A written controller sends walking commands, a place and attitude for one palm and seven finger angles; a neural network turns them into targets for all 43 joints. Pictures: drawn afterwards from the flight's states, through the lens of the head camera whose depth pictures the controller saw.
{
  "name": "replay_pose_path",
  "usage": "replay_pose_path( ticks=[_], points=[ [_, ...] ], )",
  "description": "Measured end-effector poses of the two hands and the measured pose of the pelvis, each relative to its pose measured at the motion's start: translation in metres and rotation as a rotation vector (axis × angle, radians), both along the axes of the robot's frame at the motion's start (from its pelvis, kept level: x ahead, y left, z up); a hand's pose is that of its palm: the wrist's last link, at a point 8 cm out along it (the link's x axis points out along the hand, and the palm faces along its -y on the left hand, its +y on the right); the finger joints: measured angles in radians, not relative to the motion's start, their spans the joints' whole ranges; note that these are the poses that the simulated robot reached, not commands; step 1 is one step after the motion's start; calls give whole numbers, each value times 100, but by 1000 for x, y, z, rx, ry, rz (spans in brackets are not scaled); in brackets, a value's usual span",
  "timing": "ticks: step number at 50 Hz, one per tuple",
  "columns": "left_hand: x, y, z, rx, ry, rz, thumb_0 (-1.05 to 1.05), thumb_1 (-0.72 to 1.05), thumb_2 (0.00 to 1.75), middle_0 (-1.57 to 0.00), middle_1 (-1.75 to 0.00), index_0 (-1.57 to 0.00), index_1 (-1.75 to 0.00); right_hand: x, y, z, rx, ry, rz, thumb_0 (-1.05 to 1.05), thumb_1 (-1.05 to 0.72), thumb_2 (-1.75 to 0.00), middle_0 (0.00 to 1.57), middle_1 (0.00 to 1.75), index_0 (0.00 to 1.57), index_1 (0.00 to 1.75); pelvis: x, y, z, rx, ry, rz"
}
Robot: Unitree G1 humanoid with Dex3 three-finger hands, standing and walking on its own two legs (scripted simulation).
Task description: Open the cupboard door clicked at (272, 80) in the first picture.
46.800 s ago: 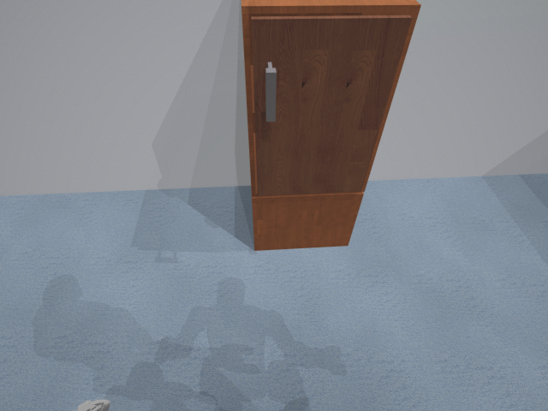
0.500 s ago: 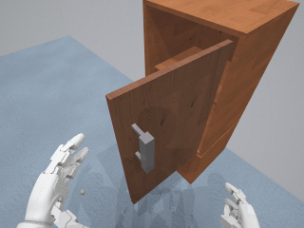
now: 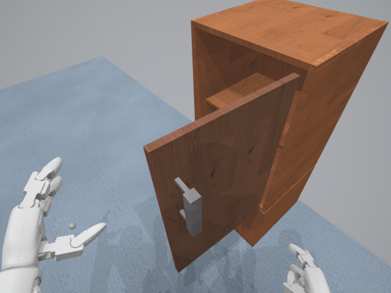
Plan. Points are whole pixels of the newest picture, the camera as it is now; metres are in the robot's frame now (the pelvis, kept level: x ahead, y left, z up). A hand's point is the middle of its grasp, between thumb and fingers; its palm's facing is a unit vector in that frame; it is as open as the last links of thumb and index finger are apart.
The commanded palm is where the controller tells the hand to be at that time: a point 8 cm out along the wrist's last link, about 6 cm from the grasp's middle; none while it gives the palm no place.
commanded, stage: draw the hand back to the body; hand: left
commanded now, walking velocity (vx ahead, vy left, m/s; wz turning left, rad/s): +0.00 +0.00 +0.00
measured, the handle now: (187, 206) +0.28 +0.06 +0.04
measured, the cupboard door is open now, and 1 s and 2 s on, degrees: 86 86 86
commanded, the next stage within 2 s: step back with the hand held close in 0.66 s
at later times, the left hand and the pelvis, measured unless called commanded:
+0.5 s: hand (57, 203) +0.20 +0.24 +0.17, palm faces +0.45 -0.80 -0.39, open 7.6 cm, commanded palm +0.15 +0.28 +0.18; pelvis +0.01 -0.02 +0.01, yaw -1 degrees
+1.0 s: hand (50, 210) +0.19 +0.25 +0.16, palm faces +0.40 -0.79 -0.47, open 7.4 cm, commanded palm +0.13 +0.29 +0.18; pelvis -0.02 -0.01 +0.01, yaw -1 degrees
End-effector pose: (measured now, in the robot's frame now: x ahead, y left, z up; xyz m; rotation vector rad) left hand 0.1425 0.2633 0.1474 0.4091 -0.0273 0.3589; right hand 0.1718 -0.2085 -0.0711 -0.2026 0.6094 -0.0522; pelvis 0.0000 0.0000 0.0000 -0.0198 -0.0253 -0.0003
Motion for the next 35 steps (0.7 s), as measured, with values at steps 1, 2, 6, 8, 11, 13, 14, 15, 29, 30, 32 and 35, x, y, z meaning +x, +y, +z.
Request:
replay_pose_path(
  ticks=[1,2,6,8,11,13,14,15,29,30,32,35],
  points=[
    [1,1,3,8,-7,4,0,14,58,-18,-30,-18,-30,1,-1,0,1,2,1,1,-90,-90,20,30,20,30,1,-1,1,1,-3,-1],
    [2,2,6,15,-14,8,0,18,59,-18,-30,-18,-30,2,-2,1,2,3,1,1,-90,-90,20,30,20,30,2,-1,2,2,-6,-2],
    [6,7,17,41,-41,26,0,32,65,-19,-30,-19,-30,8,-6,3,1,10,-2,1,-90,-90,20,30,20,30,5,-4,5,4,-14,-5],
    [8,10,21,52,-53,39,0,39,68,-19,-30,-19,-30,10,-10,4,-2,13,-4,1,-90,-90,20,30,20,30,6,-6,6,5,-19,-6],
    [10,14,28,65,-73,60,1,49,72,-20,-30,-20,-30,13,-15,5,-7,16,-8,1,-90,-90,20,30,20,30,8,-9,8,5,-24,-7],
    [11,17,32,73,-88,72,1,56,75,-20,-30,-20,-30,15,-18,6,-11,18,-10,1,-90,-90,20,30,20,30,8,-10,8,5,-26,-8],
    [11,18,34,77,-96,78,1,59,77,-20,-30,-20,-30,16,-19,6,-12,20,-11,1,-90,-90,20,30,20,30,9,-11,9,5,-27,-8],
    [12,19,37,81,-105,83,1,63,78,-20,-30,-20,-30,16,-21,6,-13,21,-12,1,-90,-90,20,30,20,30,9,-12,9,5,-29,-8],
    [11,11,34,62,-98,71,2,87,89,-21,-30,-21,-30,10,-30,5,-7,41,-32,1,-90,-90,20,30,20,30,6,-18,11,8,-41,-13],
    [10,11,34,63,-99,72,2,87,89,-21,-30,-21,-30,8,-30,5,-6,42,-32,1,-90,-90,20,30,20,30,6,-18,11,8,-43,-13],
    [9,11,35,66,-102,76,2,88,89,-21,-30,-21,-30,6,-29,4,-5,45,-32,1,-90,-90,20,30,20,30,4,-18,11,8,-45,-13],
    [6,12,36,67,-109,82,2,88,89,-21,-30,-21,-30,4,-28,3,-1,46,-31,1,-90,-90,20,30,20,30,3,-19,11,8,-49,-13]
  ],
)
